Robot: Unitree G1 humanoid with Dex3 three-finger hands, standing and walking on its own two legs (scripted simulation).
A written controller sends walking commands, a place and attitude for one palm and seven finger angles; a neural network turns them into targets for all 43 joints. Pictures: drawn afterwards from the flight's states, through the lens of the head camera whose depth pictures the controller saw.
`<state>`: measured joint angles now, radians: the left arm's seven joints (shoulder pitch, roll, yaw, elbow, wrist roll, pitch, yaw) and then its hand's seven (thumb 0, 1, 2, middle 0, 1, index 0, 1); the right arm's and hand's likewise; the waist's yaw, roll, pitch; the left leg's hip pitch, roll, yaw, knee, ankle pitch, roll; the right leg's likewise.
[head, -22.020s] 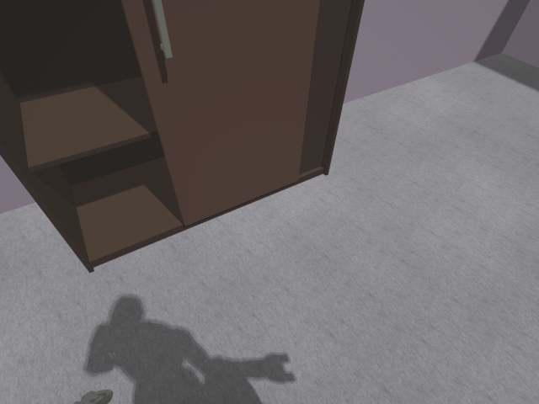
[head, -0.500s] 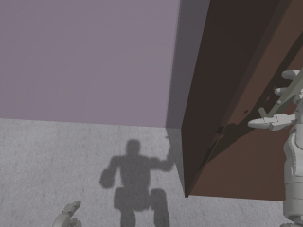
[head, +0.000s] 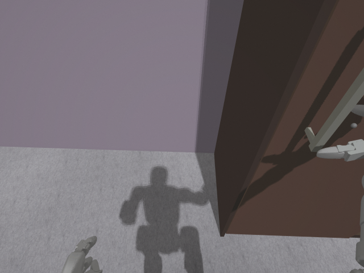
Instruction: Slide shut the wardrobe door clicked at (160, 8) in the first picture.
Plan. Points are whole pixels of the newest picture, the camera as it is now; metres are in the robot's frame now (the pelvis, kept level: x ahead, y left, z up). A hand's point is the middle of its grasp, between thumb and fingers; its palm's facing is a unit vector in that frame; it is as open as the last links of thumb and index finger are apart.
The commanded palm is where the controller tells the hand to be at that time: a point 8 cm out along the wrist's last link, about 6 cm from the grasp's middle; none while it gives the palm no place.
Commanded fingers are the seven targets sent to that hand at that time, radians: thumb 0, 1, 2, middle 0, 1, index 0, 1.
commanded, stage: slip the hand off the handle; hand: right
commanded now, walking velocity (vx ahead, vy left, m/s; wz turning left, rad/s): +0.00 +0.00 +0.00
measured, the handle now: (349, 86) +0.40 -0.28 +0.24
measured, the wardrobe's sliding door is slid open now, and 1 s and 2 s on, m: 0.00 0.00 0.00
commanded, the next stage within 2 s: draw the hand back to the body in 0.90 s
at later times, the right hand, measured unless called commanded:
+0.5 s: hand out of the picture +0.32 -0.33 +0.17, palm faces +0.46 +0.86 -0.23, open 14.7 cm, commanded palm +0.27 -0.37 +0.18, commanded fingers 0.00 0.55 -0.20 0.25 1.15 0.25 1.15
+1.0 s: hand out of the picture +0.25 -0.33 +0.17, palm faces +0.49 +0.84 -0.24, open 14.7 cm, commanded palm +0.20 -0.36 +0.18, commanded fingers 0.00 0.55 -0.20 0.25 1.15 0.25 1.15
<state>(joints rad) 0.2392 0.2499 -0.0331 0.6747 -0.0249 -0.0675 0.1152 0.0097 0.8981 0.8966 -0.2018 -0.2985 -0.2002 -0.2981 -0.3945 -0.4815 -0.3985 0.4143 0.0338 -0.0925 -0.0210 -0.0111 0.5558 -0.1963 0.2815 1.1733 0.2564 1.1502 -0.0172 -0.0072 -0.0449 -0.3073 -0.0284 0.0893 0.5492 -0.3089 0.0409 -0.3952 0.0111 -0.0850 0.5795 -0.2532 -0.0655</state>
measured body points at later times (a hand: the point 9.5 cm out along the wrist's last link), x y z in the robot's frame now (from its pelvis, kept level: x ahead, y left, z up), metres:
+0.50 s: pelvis -0.01 -0.01 +0.00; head +0.01 -0.01 +0.45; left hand +0.11 +0.25 -0.10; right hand +0.29 -0.38 +0.18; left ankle -0.02 +0.09 -0.73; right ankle +0.03 -0.07 -0.73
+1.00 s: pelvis -0.01 +0.00 +0.00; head -0.02 +0.00 +0.45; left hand +0.19 +0.21 -0.08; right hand +0.22 -0.37 +0.19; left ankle -0.02 +0.09 -0.73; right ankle +0.03 -0.07 -0.73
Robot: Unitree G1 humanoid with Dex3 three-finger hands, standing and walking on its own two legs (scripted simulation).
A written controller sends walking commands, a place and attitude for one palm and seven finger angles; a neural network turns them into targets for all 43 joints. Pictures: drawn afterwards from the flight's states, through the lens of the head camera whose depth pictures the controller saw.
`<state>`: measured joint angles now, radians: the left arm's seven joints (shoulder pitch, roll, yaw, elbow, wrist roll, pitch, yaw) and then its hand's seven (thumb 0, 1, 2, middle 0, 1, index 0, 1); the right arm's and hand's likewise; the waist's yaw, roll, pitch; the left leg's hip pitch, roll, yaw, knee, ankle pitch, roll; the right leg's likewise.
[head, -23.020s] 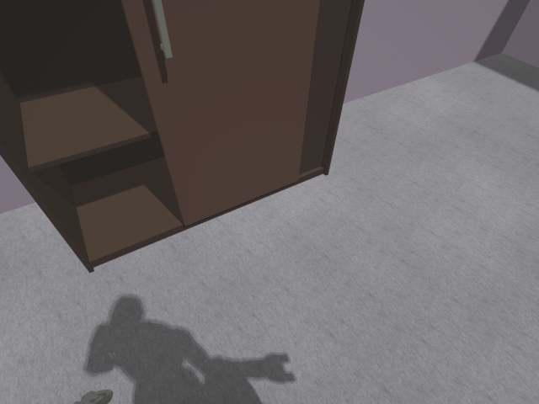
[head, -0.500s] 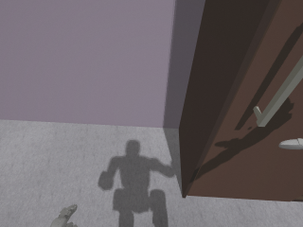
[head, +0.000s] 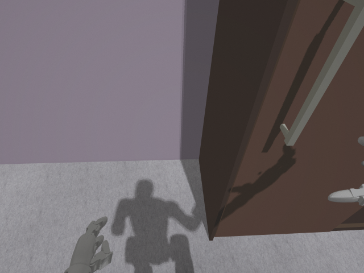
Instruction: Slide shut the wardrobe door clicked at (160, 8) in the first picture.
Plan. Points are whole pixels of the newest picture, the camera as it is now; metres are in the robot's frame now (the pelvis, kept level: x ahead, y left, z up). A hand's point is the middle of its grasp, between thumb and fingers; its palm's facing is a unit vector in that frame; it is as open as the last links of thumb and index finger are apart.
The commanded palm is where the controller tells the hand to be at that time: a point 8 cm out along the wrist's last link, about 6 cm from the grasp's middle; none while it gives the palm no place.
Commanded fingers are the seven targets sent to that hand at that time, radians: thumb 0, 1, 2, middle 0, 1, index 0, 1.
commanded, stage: draw the hand back to the body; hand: right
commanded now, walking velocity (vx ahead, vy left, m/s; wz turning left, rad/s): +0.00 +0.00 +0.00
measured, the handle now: (313, 83) +0.42 -0.27 +0.24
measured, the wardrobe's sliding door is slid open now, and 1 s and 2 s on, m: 0.00 0.00 0.00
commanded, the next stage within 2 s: step back with the hand held close in 1.60 s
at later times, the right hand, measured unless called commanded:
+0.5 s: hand (354, 182) +0.23 -0.28 +0.17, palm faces +0.07 +1.00 -0.06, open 14.7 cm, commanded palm +0.19 -0.33 +0.18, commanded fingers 0.00 0.37 -0.29 0.24 1.04 0.24 1.04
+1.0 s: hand (352, 182) +0.23 -0.28 +0.17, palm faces +0.45 +0.82 -0.35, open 11.0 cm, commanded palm +0.17 -0.32 +0.18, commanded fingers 0.00 -0.54 -0.73 0.21 0.51 0.21 0.51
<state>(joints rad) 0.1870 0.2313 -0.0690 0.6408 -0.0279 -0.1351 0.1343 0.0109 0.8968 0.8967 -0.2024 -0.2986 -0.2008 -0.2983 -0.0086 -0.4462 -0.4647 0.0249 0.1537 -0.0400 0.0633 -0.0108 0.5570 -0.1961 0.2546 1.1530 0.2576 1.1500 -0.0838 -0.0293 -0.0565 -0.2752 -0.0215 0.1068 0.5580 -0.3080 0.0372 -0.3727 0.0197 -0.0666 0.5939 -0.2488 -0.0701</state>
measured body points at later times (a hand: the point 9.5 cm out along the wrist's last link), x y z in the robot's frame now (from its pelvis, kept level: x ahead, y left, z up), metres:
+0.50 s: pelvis +0.00 +0.00 +0.00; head -0.04 +0.00 +0.45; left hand +0.20 +0.23 -0.04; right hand +0.22 -0.34 +0.17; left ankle -0.01 +0.10 -0.73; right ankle +0.04 -0.07 -0.73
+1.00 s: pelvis +0.01 -0.01 +0.01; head -0.01 +0.00 +0.46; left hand +0.18 +0.21 -0.07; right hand +0.20 -0.32 +0.19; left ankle -0.01 +0.09 -0.73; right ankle +0.04 -0.07 -0.73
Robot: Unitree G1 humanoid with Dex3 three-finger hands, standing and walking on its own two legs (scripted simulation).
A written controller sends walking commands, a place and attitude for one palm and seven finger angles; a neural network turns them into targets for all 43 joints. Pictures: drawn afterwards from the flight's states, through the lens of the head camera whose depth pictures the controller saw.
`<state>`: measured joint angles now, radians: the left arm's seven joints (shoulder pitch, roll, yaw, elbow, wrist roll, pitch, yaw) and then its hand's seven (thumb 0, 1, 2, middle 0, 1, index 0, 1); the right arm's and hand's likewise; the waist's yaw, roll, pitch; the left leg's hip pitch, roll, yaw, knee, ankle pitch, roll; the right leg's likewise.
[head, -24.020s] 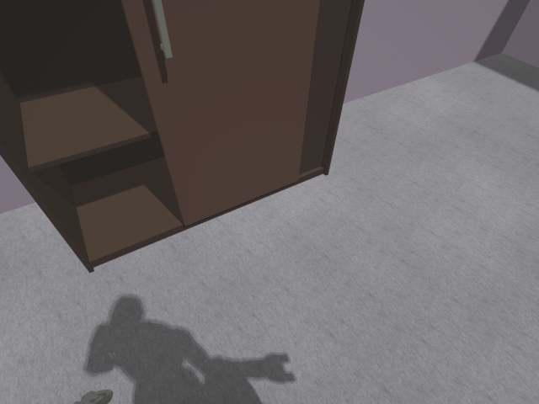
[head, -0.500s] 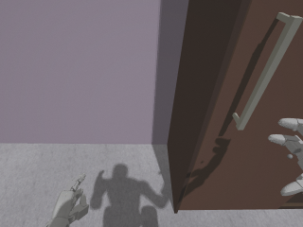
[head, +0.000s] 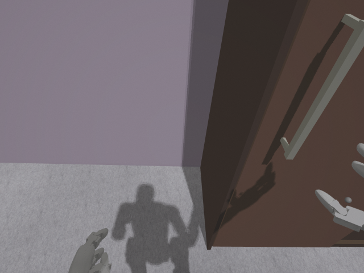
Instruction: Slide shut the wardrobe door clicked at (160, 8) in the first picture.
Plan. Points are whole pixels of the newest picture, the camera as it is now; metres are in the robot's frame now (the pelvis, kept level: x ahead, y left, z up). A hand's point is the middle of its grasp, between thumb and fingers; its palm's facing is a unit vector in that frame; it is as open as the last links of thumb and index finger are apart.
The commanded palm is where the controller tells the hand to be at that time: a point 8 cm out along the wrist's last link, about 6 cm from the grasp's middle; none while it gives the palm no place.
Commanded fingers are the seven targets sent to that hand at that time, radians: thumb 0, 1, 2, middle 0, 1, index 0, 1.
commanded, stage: draw the hand back to the body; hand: right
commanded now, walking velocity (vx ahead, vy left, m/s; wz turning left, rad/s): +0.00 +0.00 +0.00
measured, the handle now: (313, 100) +0.40 -0.27 +0.22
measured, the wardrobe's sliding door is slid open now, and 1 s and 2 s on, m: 0.00 0.00 0.00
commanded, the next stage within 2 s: step back with the hand held close in 0.60 s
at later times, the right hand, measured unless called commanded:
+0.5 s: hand (328, 201) +0.20 -0.24 +0.15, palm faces +0.44 +0.82 -0.37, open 7.5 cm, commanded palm +0.15 -0.27 +0.17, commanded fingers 0.00 -0.90 -0.90 0.20 0.30 0.20 0.30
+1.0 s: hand (319, 195) +0.22 -0.23 +0.15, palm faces +0.34 +0.83 -0.45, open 7.4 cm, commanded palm +0.16 -0.28 +0.17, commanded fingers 0.00 -0.90 -0.90 0.20 0.30 0.20 0.30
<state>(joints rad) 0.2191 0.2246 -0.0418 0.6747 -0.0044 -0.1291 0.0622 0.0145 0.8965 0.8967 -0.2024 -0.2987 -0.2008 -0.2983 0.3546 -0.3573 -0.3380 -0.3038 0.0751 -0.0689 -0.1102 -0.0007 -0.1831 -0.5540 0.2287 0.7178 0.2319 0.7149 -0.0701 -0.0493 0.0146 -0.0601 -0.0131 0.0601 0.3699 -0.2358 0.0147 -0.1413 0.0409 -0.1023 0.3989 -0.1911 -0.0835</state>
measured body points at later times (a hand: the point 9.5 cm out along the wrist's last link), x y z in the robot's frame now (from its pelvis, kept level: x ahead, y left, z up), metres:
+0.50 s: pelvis +0.01 +0.02 +0.00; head -0.01 +0.04 +0.45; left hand +0.21 +0.24 -0.08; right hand +0.18 -0.28 +0.17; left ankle -0.02 +0.11 -0.74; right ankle +0.03 -0.06 -0.74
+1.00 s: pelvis +0.00 +0.01 +0.00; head +0.01 +0.02 +0.45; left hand +0.18 +0.27 -0.08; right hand +0.20 -0.28 +0.17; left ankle -0.02 +0.11 -0.74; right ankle +0.03 -0.06 -0.74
